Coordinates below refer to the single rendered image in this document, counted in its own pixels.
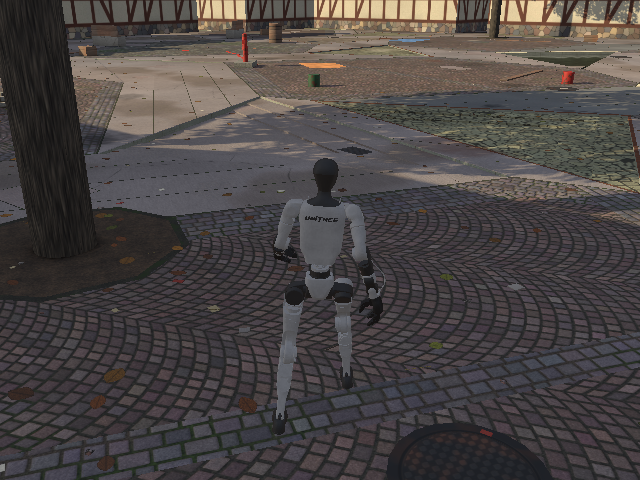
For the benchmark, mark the robot right forearm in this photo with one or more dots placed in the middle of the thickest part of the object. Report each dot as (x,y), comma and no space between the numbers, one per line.
(368,276)

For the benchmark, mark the right robot shin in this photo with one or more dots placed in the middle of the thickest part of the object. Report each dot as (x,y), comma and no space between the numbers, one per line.
(345,347)

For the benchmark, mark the robot left thigh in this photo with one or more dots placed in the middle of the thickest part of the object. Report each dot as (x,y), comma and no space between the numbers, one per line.
(292,309)

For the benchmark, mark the robot left forearm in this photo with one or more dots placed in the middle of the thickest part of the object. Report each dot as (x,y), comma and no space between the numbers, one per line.
(277,251)

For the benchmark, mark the left robot hand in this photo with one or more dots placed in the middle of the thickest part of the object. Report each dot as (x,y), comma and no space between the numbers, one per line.
(289,252)

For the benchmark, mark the robot right upper arm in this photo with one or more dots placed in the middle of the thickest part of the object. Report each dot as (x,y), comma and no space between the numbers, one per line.
(358,232)

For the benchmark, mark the robot left upper arm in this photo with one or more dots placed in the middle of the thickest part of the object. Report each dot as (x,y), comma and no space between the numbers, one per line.
(290,211)

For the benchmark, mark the right robot hand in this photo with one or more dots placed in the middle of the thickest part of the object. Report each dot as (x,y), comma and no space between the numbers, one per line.
(377,309)

